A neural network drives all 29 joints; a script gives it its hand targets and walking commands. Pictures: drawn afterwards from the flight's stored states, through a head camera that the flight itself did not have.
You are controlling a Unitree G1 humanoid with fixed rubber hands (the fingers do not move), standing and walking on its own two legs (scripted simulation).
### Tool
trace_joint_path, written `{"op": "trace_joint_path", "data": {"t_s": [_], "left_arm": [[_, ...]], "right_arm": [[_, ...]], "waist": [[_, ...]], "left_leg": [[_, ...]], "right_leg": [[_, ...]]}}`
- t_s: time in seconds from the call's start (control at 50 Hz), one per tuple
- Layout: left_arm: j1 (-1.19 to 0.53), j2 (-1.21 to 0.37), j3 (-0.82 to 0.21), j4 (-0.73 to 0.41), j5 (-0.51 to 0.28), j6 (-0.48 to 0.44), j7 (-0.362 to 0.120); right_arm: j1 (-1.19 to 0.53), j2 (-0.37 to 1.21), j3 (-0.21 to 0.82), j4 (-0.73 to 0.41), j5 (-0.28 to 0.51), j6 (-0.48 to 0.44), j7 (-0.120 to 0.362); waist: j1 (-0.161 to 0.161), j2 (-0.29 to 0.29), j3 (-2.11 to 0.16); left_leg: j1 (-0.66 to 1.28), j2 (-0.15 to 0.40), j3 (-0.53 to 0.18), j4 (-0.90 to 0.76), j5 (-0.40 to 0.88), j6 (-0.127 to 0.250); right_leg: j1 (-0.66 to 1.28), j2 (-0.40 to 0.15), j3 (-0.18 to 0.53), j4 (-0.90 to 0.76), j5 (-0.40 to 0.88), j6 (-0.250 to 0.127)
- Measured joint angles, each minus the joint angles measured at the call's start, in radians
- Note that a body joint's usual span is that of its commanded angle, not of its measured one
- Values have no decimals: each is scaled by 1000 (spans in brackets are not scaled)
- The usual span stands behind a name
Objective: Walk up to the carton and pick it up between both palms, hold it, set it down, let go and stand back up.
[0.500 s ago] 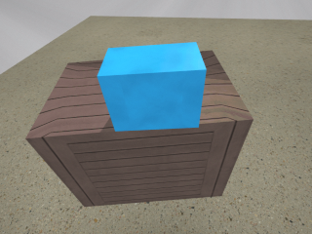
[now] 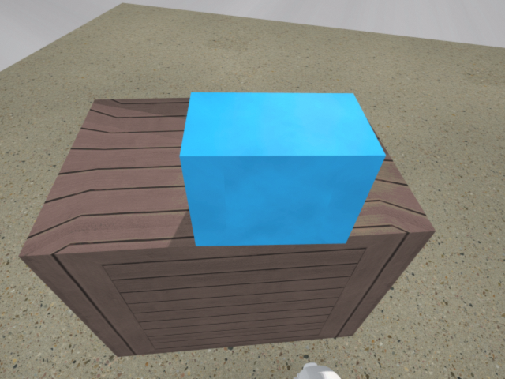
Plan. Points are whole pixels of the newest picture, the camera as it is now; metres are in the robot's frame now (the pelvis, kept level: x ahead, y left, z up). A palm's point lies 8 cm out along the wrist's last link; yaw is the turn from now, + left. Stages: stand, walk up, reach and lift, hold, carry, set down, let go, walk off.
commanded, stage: walk up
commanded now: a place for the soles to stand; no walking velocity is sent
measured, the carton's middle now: (272, 171) +0.50 -0.03 +0.05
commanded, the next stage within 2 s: reach and lift in 1.96 s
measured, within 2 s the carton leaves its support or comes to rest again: neither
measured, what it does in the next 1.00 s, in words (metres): steps on the spot: right foot, then left foot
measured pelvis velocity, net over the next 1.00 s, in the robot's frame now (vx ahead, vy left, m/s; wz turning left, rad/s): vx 0.09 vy -0.01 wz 0.01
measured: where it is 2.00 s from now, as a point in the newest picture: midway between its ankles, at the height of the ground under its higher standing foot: outside the picture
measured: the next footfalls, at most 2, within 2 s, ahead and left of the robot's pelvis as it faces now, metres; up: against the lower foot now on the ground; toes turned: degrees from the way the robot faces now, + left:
right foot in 0.20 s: +0.18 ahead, -0.15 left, +0.00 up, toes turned +1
left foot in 0.52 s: +0.17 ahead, +0.09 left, +0.00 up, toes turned +4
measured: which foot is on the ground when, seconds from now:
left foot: down 0.00-0.20, up 0.22-0.50, down 0.52-1.00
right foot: up 0.00-0.18, down 0.20-1.00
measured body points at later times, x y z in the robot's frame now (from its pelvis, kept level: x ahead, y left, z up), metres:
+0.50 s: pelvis +0.09 -0.03 -0.02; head +0.11 -0.03 +0.43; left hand +0.15 +0.29 -0.12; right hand +0.16 -0.35 -0.13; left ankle +0.11 +0.08 -0.72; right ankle +0.16 -0.15 -0.73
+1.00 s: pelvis +0.09 -0.01 -0.01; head +0.11 +0.00 +0.43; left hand +0.16 +0.30 -0.14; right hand +0.22 -0.32 -0.11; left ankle +0.13 +0.08 -0.73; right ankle +0.14 -0.15 -0.73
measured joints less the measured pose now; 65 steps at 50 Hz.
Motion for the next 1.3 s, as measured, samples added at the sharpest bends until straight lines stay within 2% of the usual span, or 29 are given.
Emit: {"op": "trace_joint_path", "data": {"t_s": [0.08, 0.18, 0.2, 0.22, 0.28, 0.32, 0.4, 0.48, 0.54, 0.58, 0.64, 0.68, 0.74, 0.8, 0.84, 1.02, 1.3], "left_arm": [[0, 0, 0, 0, 0, 0, 0], [-1, 1, 0, -1, 0, -3, 1], [-2, 0, 0, 0, 0, -8, 5], [-2, -5, 0, 0, 0, -12, 8], [-2, -8, -16, 0, 0, -13, 11], [-2, -8, -17, -1, 0, -13, 13], [-2, -8, -16, -4, 0, -13, 16], [-2, -9, -16, -7, 0, -13, 17], [-13, -9, -17, -12, 0, -5, 19], [-24, -9, -28, -12, 0, 5, 22], [-24, -8, -35, -12, 0, 14, 23], [-24, -8, -35, -12, 0, 16, 23], [-24, -8, -35, -12, 0, 16, 24], [-26, -8, -38, -12, 0, 16, 25], [-27, -8, -40, -12, 0, 16, 25], [-27, -8, -47, -2, 0, 17, 25], [-27, -8, -48, 9, 0, 27, 25]], "right_arm": [[-2, 0, 3, 0, 0, 0, 0], [-30, 0, 12, 0, 0, 5, 0], [-44, 0, 11, 0, 0, 8, 0], [-69, 0, 13, 0, 0, 16, 0], [-118, 0, 35, 0, 0, 35, 0], [-139, 0, 31, -1, 0, 43, 0], [-164, -1, 14, -1, 0, 45, 0], [-171, -1, 16, 1, 0, 46, 0], [-174, 0, 21, 5, 0, 45, -7], [-173, 1, 41, 21, 0, 45, -9], [-174, 1, 49, 26, 0, 44, -10], [-186, 1, 51, 26, 0, 44, -10], [-220, 1, 60, 26, 0, 44, -9], [-263, 1, 71, 26, 0, 44, -9], [-289, 1, 75, 26, 0, 44, -10], [-346, 1, 79, 37, 0, 48, -10], [-322, 1, 75, 76, 0, 59, -10]], "waist": [[-8, 0, -4], [-7, -2, -1], [-7, 1, 12], [-6, 11, 31], [-3, 19, 48], [-3, 21, 47], [2, 27, 49], [6, 27, 49], [6, 22, 59], [7, 9, 71], [7, 4, 65], [7, 2, 64], [7, 3, 65], [7, 3, 65], [7, 4, 64], [7, 7, 39], [7, 9, 36]], "left_leg": [[23, -12, 1, 0, -32, -3], [28, -21, 3, 54, -97, -26], [26, -17, 2, 100, -125, -27], [15, -4, 2, 169, -139, -27], [-59, -7, 0, 384, -195, -27], [-100, -7, -1, 436, -200, -27], [-152, -5, -2, 412, -177, -27], [-153, -5, -3, 277, -133, -27], [-134, -7, -1, 110, 2, -28], [-133, -15, -1, 115, 22, -22], [-133, -15, -1, 113, 12, -10], [-134, -15, 0, 113, 9, -9], [-133, -15, -1, 114, 8, -9], [-133, -15, -1, 114, 11, -9], [-133, -15, -1, 113, 13, -9], [-133, -15, -1, 113, 17, -9], [-133, -13, -1, 103, 17, -9]], "right_leg": [[2, -10, -9, -83, 14, -3], [75, -14, -52, -278, 96, -28], [102, -9, -55, -307, 158, -32], [106, 1, -58, -277, 167, -29], [134, 3, -57, -235, 91, -34], [158, -6, -57, -246, 73, -46], [176, -13, -58, -264, 71, -41], [164, -8, -59, -264, 67, -16], [136, -6, -58, -242, 60, 4], [142, -10, -58, -238, 50, -10], [156, -8, -58, -234, -45, -23], [183, -8, -57, -247, -38, -34], [196, -9, -58, -276, 39, -19], [197, -11, -57, -276, 34, 17], [197, -11, -57, -276, 33, 23], [197, -11, -57, -276, 37, 20], [193, -9, -57, -279, 36, 9]]}}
